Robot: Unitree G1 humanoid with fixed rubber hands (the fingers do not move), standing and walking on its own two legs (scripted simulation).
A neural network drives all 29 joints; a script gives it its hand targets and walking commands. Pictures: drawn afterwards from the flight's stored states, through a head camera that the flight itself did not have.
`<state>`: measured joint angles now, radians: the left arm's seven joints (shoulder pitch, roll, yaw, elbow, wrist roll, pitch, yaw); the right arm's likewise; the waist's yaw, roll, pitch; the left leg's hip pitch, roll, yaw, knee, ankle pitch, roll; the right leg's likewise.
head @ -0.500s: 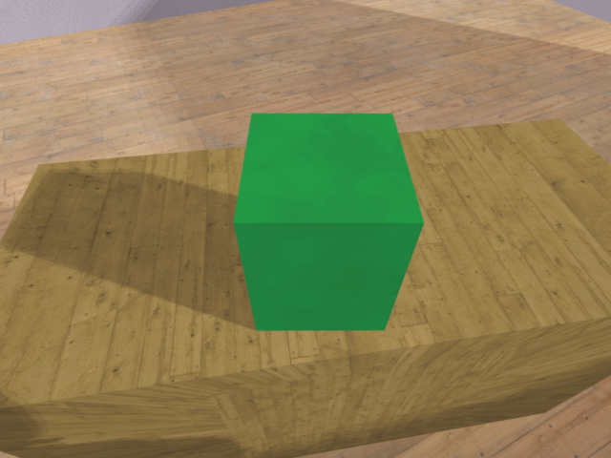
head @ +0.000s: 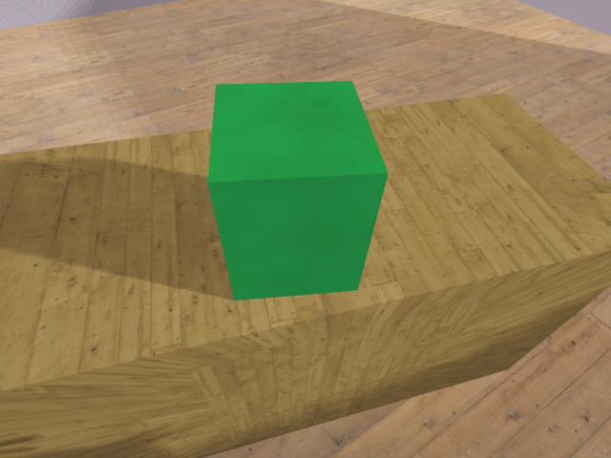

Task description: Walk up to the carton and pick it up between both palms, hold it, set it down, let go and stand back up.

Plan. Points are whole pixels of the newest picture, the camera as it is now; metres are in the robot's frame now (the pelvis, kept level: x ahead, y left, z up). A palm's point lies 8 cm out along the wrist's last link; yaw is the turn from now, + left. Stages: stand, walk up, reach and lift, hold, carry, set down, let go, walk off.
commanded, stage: walk up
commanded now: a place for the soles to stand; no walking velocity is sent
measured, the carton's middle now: (291, 194) +0.50 +0.03 +0.07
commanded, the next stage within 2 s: stand in 1.30 s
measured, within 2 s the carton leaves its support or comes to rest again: neither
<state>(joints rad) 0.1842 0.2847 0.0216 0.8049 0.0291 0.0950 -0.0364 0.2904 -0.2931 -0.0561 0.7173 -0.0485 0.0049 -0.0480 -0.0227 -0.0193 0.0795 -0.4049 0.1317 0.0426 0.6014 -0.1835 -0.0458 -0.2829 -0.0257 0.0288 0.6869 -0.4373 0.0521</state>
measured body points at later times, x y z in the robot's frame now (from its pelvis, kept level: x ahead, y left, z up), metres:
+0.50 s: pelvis +0.02 -0.02 +0.02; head +0.02 -0.01 +0.47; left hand +0.07 +0.22 -0.13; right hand +0.10 -0.26 -0.12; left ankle +0.02 +0.09 -0.72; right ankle -0.01 -0.14 -0.72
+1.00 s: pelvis +0.01 -0.02 +0.02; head +0.02 -0.01 +0.47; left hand +0.01 +0.24 -0.13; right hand +0.07 -0.27 -0.12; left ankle +0.02 +0.09 -0.72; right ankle -0.01 -0.14 -0.72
